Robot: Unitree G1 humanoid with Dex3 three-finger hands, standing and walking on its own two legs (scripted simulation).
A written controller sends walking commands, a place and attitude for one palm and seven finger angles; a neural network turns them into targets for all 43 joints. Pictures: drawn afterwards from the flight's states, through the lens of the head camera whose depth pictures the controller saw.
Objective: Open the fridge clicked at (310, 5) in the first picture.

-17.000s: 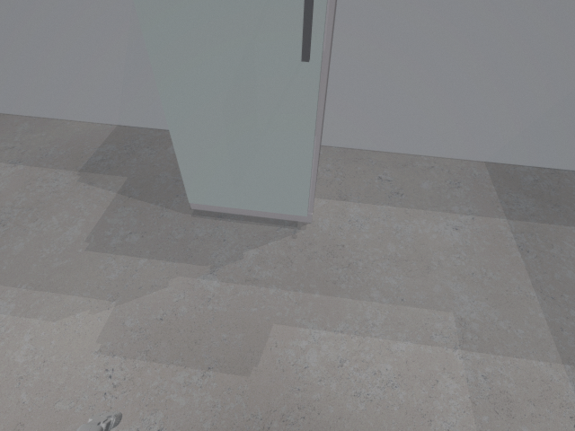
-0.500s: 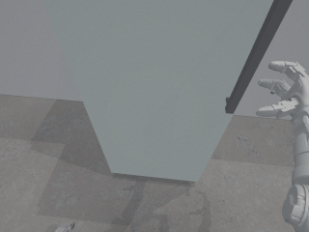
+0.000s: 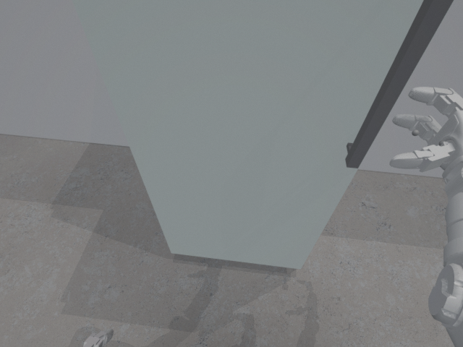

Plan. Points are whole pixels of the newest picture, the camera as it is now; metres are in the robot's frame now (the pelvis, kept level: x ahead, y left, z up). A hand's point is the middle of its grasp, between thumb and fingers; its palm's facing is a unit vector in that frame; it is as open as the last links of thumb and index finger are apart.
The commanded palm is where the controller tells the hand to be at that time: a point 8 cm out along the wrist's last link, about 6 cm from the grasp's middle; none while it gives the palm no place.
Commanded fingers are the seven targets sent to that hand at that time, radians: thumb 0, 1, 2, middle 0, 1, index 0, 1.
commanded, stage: feel for the door with the fingertips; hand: right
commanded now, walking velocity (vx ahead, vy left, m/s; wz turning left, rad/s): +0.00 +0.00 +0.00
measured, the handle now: (392, 73) +0.50 -0.18 +0.24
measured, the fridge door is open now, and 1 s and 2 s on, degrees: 0 0 0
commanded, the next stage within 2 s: slide the fingers in behind the handle in 0.50 s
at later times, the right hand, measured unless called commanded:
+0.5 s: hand (395, 131) +0.45 -0.20 +0.16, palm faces +0.01 +1.00 +0.02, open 13.9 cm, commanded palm +0.43 -0.25 +0.17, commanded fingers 0.00 0.50 -0.30 0.30 1.20 0.30 1.20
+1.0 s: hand (393, 132) +0.44 -0.20 +0.17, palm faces +0.00 +1.00 +0.02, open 13.9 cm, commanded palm +0.41 -0.24 +0.17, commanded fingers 0.00 0.50 -0.30 0.30 1.20 0.30 1.20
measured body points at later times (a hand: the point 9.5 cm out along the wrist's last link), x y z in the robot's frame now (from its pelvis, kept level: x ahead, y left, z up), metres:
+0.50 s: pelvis +0.00 +0.00 +0.00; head +0.03 +0.00 +0.45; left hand +0.09 +0.25 -0.11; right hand +0.44 -0.26 +0.16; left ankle +0.02 +0.12 -0.73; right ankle -0.03 -0.11 -0.73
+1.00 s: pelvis +0.00 +0.00 +0.00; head +0.02 +0.00 +0.45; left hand +0.05 +0.27 -0.11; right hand +0.44 -0.25 +0.17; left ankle +0.02 +0.12 -0.73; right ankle -0.03 -0.11 -0.73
